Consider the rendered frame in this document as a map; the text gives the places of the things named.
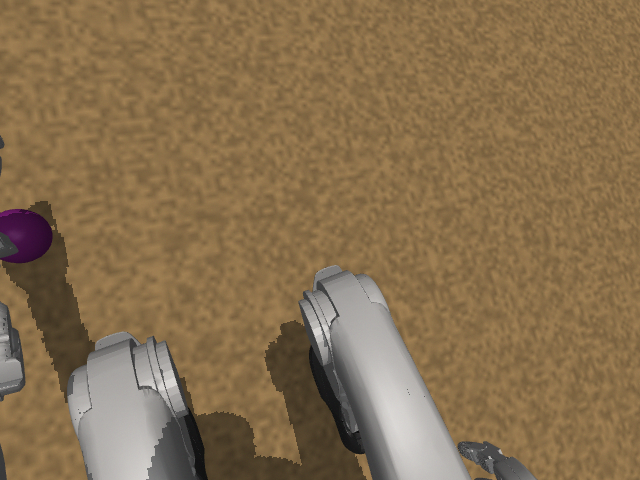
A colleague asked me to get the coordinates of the left robot hand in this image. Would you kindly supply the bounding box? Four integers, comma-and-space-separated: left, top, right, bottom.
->
0, 135, 19, 258

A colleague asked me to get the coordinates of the right robot foot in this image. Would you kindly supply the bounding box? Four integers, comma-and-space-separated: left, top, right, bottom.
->
309, 345, 365, 454

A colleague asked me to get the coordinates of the ball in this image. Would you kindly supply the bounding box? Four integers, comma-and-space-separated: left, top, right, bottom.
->
0, 209, 53, 263

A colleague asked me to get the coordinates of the right robot hand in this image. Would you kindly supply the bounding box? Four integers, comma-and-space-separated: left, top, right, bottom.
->
457, 441, 537, 480

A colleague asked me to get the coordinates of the left robot foot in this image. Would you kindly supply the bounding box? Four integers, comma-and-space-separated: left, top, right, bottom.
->
184, 407, 208, 480

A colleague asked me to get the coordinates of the left robot arm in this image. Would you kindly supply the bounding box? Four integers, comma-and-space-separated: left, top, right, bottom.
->
0, 302, 25, 480

